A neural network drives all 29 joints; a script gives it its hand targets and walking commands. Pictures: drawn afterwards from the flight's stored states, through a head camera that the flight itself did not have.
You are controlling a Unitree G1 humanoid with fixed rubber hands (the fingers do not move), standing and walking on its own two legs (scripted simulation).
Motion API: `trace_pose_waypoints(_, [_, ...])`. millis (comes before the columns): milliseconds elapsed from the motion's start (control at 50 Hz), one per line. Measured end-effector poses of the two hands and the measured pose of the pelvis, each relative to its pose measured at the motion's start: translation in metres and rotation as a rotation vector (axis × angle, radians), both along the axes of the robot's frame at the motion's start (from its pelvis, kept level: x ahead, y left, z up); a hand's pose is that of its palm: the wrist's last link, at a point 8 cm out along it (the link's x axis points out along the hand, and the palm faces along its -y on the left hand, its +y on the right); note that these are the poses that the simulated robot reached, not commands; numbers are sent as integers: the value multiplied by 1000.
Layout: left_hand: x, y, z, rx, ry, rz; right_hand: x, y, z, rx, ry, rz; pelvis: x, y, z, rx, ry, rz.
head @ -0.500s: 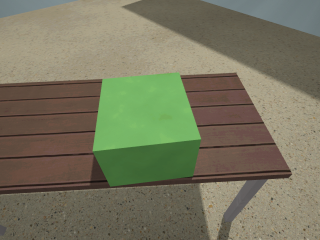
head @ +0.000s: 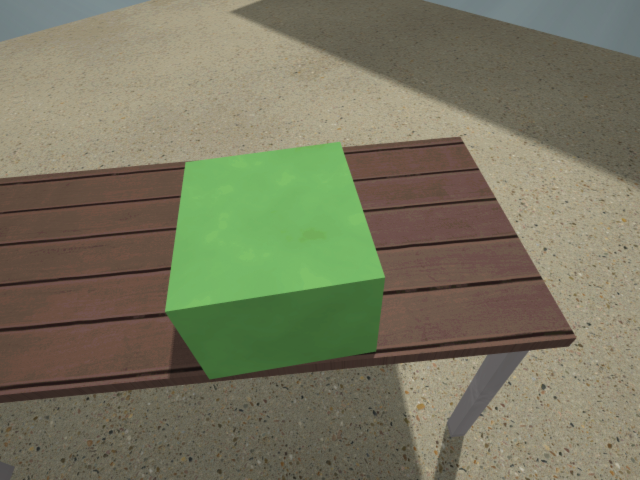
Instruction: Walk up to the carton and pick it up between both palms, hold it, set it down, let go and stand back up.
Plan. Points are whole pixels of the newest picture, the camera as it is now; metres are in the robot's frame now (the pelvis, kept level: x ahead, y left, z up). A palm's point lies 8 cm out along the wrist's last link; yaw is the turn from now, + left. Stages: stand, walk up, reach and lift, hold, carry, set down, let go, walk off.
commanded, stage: walk up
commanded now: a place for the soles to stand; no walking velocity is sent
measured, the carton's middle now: (278, 254) +0.49 +0.09 -0.02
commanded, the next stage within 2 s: none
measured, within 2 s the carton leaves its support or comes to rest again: neither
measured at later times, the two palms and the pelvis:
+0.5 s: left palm out of the picture +0.09 +0.19 -0.14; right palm out of the picture +0.00 -0.30 -0.15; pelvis +0.05 -0.05 -0.01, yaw +0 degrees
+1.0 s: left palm out of the picture +0.05 +0.22 -0.14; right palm out of the picture -0.01 -0.28 -0.13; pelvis +0.03 -0.04 +0.00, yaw +3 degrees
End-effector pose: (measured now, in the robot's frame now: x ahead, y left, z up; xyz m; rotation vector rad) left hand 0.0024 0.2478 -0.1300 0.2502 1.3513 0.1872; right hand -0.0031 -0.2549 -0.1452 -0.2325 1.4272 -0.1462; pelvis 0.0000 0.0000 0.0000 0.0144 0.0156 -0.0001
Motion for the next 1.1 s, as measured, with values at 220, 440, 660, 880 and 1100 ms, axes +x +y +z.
trace_pose_waypoints(220, [35,4,-5,-12,-25,-31,-24,1,8,-28,43,-32,18,-5,-1,10,5,-9])
trace_pose_waypoints(440, [94,-46,-11,-21,-87,-45,-3,-31,-2,21,73,-59,51,-48,-9,-5,-10,4])
trace_pose_waypoints(660, [78,-59,-4,-22,-32,-11,16,-53,4,-5,69,-11,53,-55,-2,-26,7,11])
trace_pose_waypoints(880, [63,-35,-7,-24,-78,16,4,-41,11,-28,38,19,36,-42,-1,-24,-26,36])
trace_pose_waypoints(1100, [33,-22,-10,-27,-37,33,-8,-22,10,5,43,42,24,-33,-1,-13,-32,64])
